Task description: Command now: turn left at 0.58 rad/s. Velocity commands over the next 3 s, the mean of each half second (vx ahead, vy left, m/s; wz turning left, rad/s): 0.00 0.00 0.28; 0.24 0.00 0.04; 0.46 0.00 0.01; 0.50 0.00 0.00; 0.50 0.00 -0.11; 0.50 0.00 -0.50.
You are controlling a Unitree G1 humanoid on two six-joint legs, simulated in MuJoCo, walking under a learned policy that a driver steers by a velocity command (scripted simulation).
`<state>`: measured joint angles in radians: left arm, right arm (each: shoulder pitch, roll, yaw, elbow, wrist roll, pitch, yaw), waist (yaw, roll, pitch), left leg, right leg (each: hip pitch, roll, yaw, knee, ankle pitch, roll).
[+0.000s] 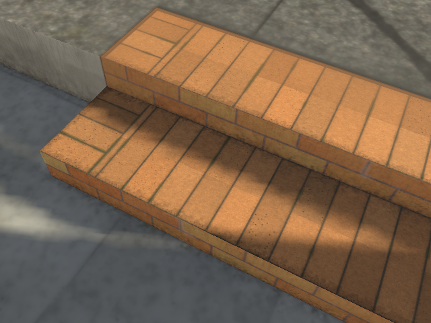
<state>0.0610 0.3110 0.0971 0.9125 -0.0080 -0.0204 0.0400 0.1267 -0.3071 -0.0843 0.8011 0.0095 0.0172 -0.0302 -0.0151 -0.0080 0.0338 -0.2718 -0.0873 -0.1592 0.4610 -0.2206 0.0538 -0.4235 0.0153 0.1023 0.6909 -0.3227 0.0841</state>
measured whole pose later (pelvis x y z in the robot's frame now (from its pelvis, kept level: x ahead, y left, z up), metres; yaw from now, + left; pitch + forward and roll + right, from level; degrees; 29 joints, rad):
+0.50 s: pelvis +0.01 +0.00 +0.00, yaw +8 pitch +0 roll +0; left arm 0.14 0.27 0.03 0.94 0.02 -0.02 0.01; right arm 0.16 -0.27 -0.05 0.84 -0.01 0.04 -0.02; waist 0.03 -0.01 0.05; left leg -0.19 -0.02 -0.05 0.47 -0.27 0.00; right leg -0.21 -0.04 0.02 0.46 -0.25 0.04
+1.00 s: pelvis +0.12 +0.01 +0.00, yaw +7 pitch +0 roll +0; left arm 0.45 0.25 0.04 1.05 -0.01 -0.08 0.01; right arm 0.12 -0.29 -0.06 0.88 0.02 -0.07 0.02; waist 0.07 0.02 0.04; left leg -0.53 0.06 0.01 0.86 -0.24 0.01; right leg 0.05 0.01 -0.01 0.21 -0.27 -0.03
